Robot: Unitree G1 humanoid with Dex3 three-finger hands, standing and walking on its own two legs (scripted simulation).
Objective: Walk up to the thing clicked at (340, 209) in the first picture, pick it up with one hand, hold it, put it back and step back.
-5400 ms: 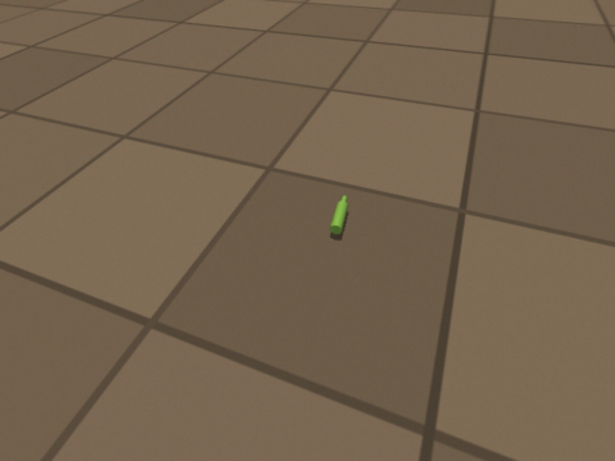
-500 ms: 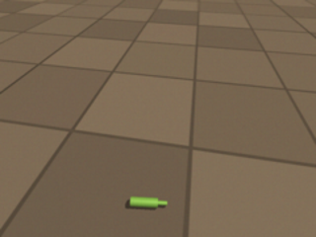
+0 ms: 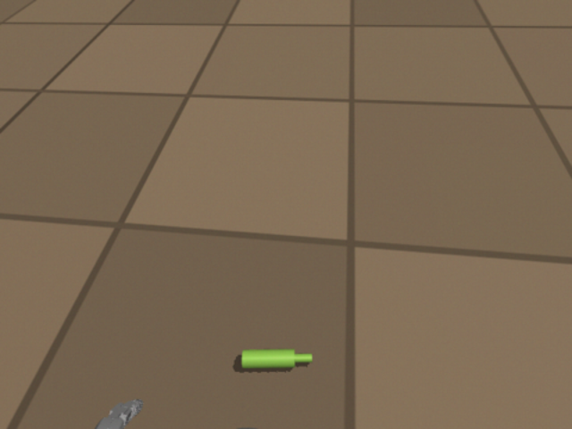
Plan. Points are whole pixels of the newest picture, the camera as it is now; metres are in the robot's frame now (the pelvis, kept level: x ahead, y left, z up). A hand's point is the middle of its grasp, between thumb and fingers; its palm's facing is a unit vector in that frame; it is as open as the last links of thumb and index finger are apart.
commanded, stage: walk up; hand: left
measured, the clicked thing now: (277, 358) +0.42 +0.10 -0.74
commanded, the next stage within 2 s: stand in 1.84 s
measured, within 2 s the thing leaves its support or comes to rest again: neither
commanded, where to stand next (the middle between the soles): +0.03 +0.01 m, yaw +1 degrees
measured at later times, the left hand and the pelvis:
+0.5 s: hand out of the picture +0.07 +0.27 -0.18, palm faces -0.05 -0.93 -0.37, open 7.4 cm; pelvis -0.02 +0.00 -0.02, yaw -1 degrees
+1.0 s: hand out of the picture +0.06 +0.24 -0.14, palm faces +0.01 -0.94 -0.34, open 7.4 cm; pelvis -0.04 -0.01 +0.01, yaw +1 degrees
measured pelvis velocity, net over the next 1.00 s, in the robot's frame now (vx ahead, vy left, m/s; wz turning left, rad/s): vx -0.04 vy -0.01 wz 0.01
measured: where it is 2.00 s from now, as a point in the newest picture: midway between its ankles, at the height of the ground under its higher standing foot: outside the picture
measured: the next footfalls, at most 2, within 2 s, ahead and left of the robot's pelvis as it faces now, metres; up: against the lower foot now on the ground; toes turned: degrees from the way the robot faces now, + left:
left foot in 0.12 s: +0.03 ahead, +0.12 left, +0.00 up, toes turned +0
right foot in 0.46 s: +0.00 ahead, -0.15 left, +0.00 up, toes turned +1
